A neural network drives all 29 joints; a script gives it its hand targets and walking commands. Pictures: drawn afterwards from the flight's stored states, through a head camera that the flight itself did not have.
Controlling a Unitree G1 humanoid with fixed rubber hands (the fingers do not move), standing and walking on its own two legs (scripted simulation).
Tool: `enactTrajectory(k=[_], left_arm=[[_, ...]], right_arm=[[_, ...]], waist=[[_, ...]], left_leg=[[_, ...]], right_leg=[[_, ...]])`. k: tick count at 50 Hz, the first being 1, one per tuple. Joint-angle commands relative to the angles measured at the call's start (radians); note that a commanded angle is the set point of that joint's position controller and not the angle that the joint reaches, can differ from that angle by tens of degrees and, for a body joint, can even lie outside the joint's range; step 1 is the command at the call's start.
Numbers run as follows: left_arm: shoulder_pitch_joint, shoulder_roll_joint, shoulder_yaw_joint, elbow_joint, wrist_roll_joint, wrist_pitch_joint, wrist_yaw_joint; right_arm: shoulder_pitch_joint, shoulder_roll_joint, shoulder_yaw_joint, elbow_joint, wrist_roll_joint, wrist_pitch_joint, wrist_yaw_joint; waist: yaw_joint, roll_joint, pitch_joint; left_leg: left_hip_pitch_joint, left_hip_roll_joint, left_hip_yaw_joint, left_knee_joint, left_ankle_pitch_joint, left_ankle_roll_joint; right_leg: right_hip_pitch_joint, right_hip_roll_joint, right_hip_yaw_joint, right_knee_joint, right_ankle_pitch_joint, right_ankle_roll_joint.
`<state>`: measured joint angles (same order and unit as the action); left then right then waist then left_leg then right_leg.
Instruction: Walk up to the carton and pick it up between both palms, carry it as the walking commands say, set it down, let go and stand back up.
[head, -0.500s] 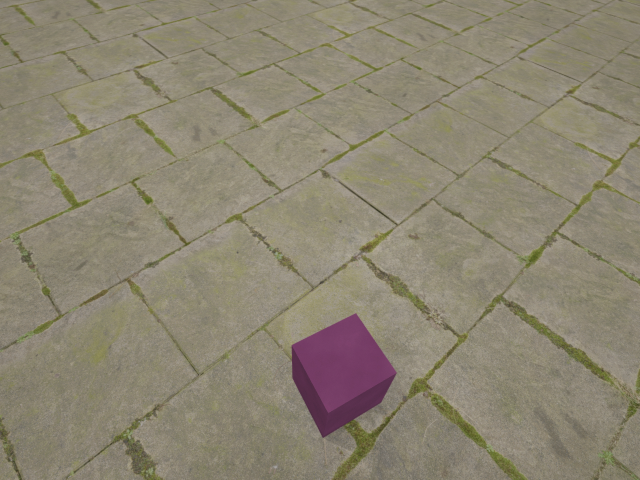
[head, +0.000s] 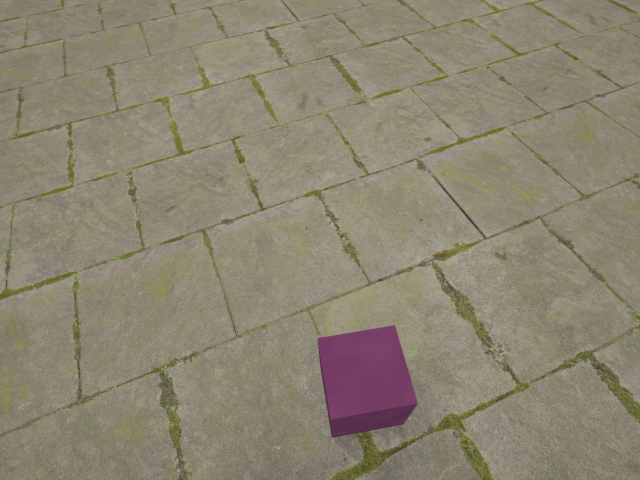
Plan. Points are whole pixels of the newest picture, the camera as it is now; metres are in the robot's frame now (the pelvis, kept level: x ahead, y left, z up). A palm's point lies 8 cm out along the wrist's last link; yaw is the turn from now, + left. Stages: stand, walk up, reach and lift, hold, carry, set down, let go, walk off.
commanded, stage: walk up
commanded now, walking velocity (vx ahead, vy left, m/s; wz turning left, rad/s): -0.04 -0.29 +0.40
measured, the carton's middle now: (362, 383) +0.42 -0.06 -0.64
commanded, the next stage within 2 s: none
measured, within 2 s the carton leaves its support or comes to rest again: neither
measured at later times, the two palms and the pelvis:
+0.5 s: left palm out of the picture +0.07 +0.07 -0.10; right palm out of the picture +0.12 -0.44 -0.14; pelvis +0.03 -0.19 +0.01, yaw +5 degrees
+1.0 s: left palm out of the picture -0.02 +0.06 -0.13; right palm out of the picture +0.04 -0.44 -0.12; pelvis -0.05 -0.19 +0.00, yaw +11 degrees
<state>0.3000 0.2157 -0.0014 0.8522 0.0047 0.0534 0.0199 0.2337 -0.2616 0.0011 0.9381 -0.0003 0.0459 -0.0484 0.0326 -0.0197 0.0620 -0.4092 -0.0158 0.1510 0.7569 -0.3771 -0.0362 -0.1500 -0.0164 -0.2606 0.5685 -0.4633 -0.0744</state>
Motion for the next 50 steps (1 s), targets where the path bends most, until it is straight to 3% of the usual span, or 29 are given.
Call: enactTrajectory(k=[1, 2, 3, 4, 5, 8, 10, 13, 15, 16, 17, 18, 19, 22, 23, 24, 25, 26, 29, 31, 32, 33, 35, 36, 37, 39, 45, 48, 50], left_arm=[[0.012, 0.102, 0.073, -0.059, 0.029, -0.025, 0.023], [0.018, 0.132, 0.092, -0.084, 0.014, 0.007, 0.017], [0.019, 0.124, 0.080, -0.089, 0.013, 0.036, 0.008], [-0.016, 0.111, 0.069, -0.103, -0.003, 0.045, 0.003], [-0.054, 0.123, 0.064, -0.130, 0.001, 0.056, -0.012], [-0.070, 0.105, 0.053, -0.118, 0.012, 0.047, -0.035], [-0.099, 0.093, 0.053, -0.105, 0.011, 0.049, -0.049], [-0.039, 0.117, 0.050, -0.072, 0.002, 0.034, -0.052], [0.047, 0.137, 0.060, -0.030, 0.014, 0.018, -0.043], [0.142, 0.218, 0.081, -0.005, 0.028, 0.004, -0.034], [0.153, 0.291, 0.090, 0.011, 0.031, -0.014, -0.019], [0.109, 0.330, 0.080, -0.008, 0.028, -0.018, -0.012], [0.098, 0.279, 0.064, -0.005, 0.024, -0.014, -0.012], [-0.012, 0.226, 0.059, -0.041, 0.015, -0.015, 0.023], [-0.015, 0.199, 0.056, -0.027, 0.018, -0.024, 0.018], [0.001, 0.196, 0.057, -0.029, 0.020, -0.030, 0.016], [0.014, 0.183, 0.050, -0.012, 0.016, -0.036, 0.023], [0.073, 0.177, 0.049, 0.003, 0.015, -0.048, 0.019], [0.118, 0.177, 0.045, 0.025, 0.011, -0.071, 0.027], [0.133, 0.154, 0.041, 0.031, 0.020, -0.075, 0.017], [0.115, 0.187, 0.050, 0.042, 0.018, -0.080, 0.019], [0.097, 0.176, 0.045, 0.025, 0.012, -0.081, 0.019], [0.034, 0.184, 0.050, -0.003, 0.017, -0.071, 0.014], [0.029, 0.185, 0.054, -0.004, 0.022, -0.069, 0.007], [0.035, 0.191, 0.050, 0.004, 0.021, -0.063, 0.010], [-0.043, 0.205, 0.057, -0.028, 0.030, -0.048, 0.000], [-0.092, 0.185, 0.066, -0.049, 0.030, -0.009, 0.006], [-0.132, 0.139, 0.069, -0.056, 0.025, 0.008, 0.002], [-0.042, 0.081, 0.063, -0.067, 0.002, 0.014, -0.016]], right_arm=[[0.416, -0.225, -0.113, 0.035, -0.027, -0.020, -0.049], [0.340, -0.253, -0.141, 0.042, 0.003, -0.010, -0.057], [0.253, -0.282, -0.147, 0.014, 0.001, -0.005, -0.059], [0.099, -0.215, -0.128, 0.002, 0.007, 0.002, -0.063], [0.024, -0.175, -0.108, -0.043, 0.006, 0.004, -0.052], [0.013, -0.205, -0.096, -0.039, -0.024, -0.018, -0.032], [0.102, -0.237, -0.100, -0.028, -0.035, -0.020, -0.022], [0.009, -0.280, -0.114, -0.052, -0.027, -0.006, -0.006], [0.011, -0.259, -0.107, -0.058, -0.020, -0.001, 0.010], [-0.025, -0.172, -0.082, -0.083, -0.032, -0.009, 0.020], [-0.001, -0.070, -0.053, -0.114, -0.036, 0.002, 0.019], [-0.008, -0.034, -0.047, -0.116, -0.023, 0.025, 0.001], [-0.051, -0.086, -0.066, -0.115, -0.016, 0.035, 0.007], [-0.079, -0.112, -0.077, -0.129, -0.004, 0.034, 0.024], [-0.037, -0.124, -0.080, -0.100, -0.015, 0.033, 0.037], [-0.033, -0.116, -0.075, -0.085, -0.009, 0.030, 0.038], [-0.042, -0.109, -0.073, -0.097, -0.020, 0.031, 0.040], [-0.015, -0.093, -0.073, -0.073, -0.019, 0.023, 0.042], [-0.042, -0.072, -0.064, -0.064, -0.008, 0.033, 0.042], [-0.061, -0.059, -0.062, -0.066, -0.016, 0.025, 0.046], [-0.052, -0.077, -0.070, -0.047, -0.009, 0.031, 0.049], [-0.047, -0.055, -0.058, -0.054, -0.005, 0.032, 0.045], [-0.032, -0.068, -0.057, -0.038, -0.006, 0.033, 0.047], [-0.041, -0.059, -0.049, -0.039, -0.009, 0.033, 0.056], [-0.051, -0.071, -0.056, -0.052, -0.010, 0.029, 0.048], [-0.014, -0.061, -0.041, -0.039, -0.015, 0.032, 0.058], [0.116, -0.022, -0.048, -0.036, -0.012, 0.012, 0.048], [0.221, -0.006, -0.035, 0.009, -0.019, -0.001, 0.039], [0.124, -0.115, -0.056, -0.016, -0.038, -0.016, 0.042]], waist=[[-0.210, 0.179, -0.238], [-0.136, 0.095, -0.222], [-0.084, 0.145, -0.127], [-0.070, 0.062, -0.050], [-0.045, 0.111, 0.021], [-0.046, 0.193, 0.010], [-0.085, 0.231, -0.014], [-0.042, 0.294, -0.051], [-0.013, 0.309, -0.100], [0.046, 0.143, -0.179], [0.004, -0.237, -0.195], [-0.009, -0.308, -0.193], [0.001, -0.207, -0.141], [-0.007, -0.276, -0.090], [-0.031, -0.179, -0.159], [-0.022, -0.223, -0.169], [-0.030, -0.113, -0.152], [-0.014, -0.095, -0.214], [-0.004, -0.145, -0.160], [0.010, -0.123, -0.213], [0.006, -0.115, -0.194], [0.004, -0.133, -0.183], [-0.010, -0.117, -0.165], [-0.010, -0.214, -0.162], [-0.001, -0.111, -0.141], [-0.026, -0.215, -0.103], [-0.081, -0.203, -0.090], [-0.126, -0.095, -0.098], [-0.054, 0.230, 0.005]], left_leg=[[0.797, 0.439, -0.502, -0.294, 1.284, 0.278], [0.570, 0.590, -0.575, -0.266, 1.332, 0.350], [0.387, 0.634, -0.592, -0.307, 1.368, 0.366], [0.289, 0.583, -0.508, -0.374, 0.886, 0.342], [0.176, 0.507, -0.457, -0.395, 0.680, 0.285], [0.262, 0.406, -0.322, -0.357, 0.864, 0.199], [0.312, 0.394, -0.281, -0.315, 1.032, 0.197], [0.259, 0.342, -0.249, -0.257, 0.945, 0.150], [0.212, 0.265, -0.180, -0.122, 0.871, 0.096], [0.058, 0.167, -0.110, 0.017, 0.462, 0.040], [-0.123, 0.030, -0.068, 0.271, -0.312, -0.012], [-0.087, 0.042, -0.190, 0.480, -0.388, 0.004], [-0.050, 0.058, -0.241, 0.501, -0.305, -0.002], [-0.119, 0.030, -0.212, 0.556, -0.200, -0.026], [-0.139, 0.021, -0.220, 0.538, -0.123, -0.029], [-0.103, 0.019, -0.182, 0.500, -0.087, -0.032], [-0.122, 0.009, -0.202, 0.489, -0.101, -0.022], [-0.076, 0.011, -0.199, 0.443, -0.062, -0.021], [-0.113, 0.011, -0.234, 0.338, -0.050, -0.009], [-0.099, -0.001, -0.206, 0.289, -0.065, -0.002], [-0.079, 0.008, -0.224, 0.312, -0.040, -0.006], [-0.047, 0.003, -0.208, 0.253, -0.053, -0.010], [-0.020, 0.006, -0.208, 0.206, -0.055, -0.003], [-0.023, -0.004, -0.165, 0.188, -0.052, -0.001], [0.014, -0.002, -0.171, 0.175, -0.065, 0.001], [0.123, 0.006, -0.127, 0.087, -0.056, 0.001], [0.235, 0.031, -0.056, -0.080, 0.047, 0.008], [0.286, 0.051, -0.076, -0.257, 0.052, 0.037], [0.155, 0.341, -0.519, -0.627, -0.300, 0.129]], right_leg=[[-0.547, 0.017, 0.132, 0.738, -0.044, 0.177], [-0.531, -0.052, 0.327, 0.869, -0.152, 0.149], [-0.484, -0.078, 0.380, 0.921, -0.172, 0.133], [-0.490, -0.108, 0.425, 0.897, -0.093, 0.101], [-0.449, -0.119, 0.429, 0.801, -0.029, 0.102], [-0.389, -0.100, 0.357, 0.446, -0.002, 0.126], [-0.369, -0.069, 0.276, 0.333, 0.006, 0.149], [-0.229, -0.049, 0.230, 0.146, 0.025, 0.139], [-0.071, -0.019, 0.154, -0.096, 0.232, 0.129], [0.128, -0.108, 0.218, -0.150, 0.646, 0.093], [0.165, -0.357, 0.501, -0.179, 1.146, 0.012], [0.041, -0.415, 0.512, -0.155, 1.255, -0.081], [-0.040, -0.368, 0.416, -0.181, 1.055, -0.051], [-0.024, -0.264, 0.382, -0.161, 1.048, -0.085], [0.102, -0.224, 0.360, -0.158, 0.924, -0.024], [0.105, -0.234, 0.370, -0.190, 0.763, -0.012], [0.136, -0.238, 0.419, -0.183, 0.795, -0.012], [0.155, -0.239, 0.431, -0.210, 0.611, 0.010], [0.202, -0.302, 0.542, -0.243, 0.610, 0.030], [0.203, -0.286, 0.515, -0.250, 0.629, -0.009], [0.202, -0.290, 0.516, -0.254, 0.611, 0.051], [0.149, -0.278, 0.500, -0.273, 0.578, 0.009], [0.072, -0.265, 0.497, -0.312, 0.329, 0.002], [0.056, -0.265, 0.435, -0.314, 0.333, -0.026], [-0.017, -0.272, 0.467, -0.334, 0.273, -0.040], [-0.168, -0.244, 0.402, -0.391, -0.001, -0.018], [-0.232, -0.243, 0.395, -0.357, -0.047, -0.013], [-0.229, -0.173, 0.325, -0.247, -0.094, 0.028], [-0.345, 0.004, 0.189, 0.099, 0.029, 0.087]])
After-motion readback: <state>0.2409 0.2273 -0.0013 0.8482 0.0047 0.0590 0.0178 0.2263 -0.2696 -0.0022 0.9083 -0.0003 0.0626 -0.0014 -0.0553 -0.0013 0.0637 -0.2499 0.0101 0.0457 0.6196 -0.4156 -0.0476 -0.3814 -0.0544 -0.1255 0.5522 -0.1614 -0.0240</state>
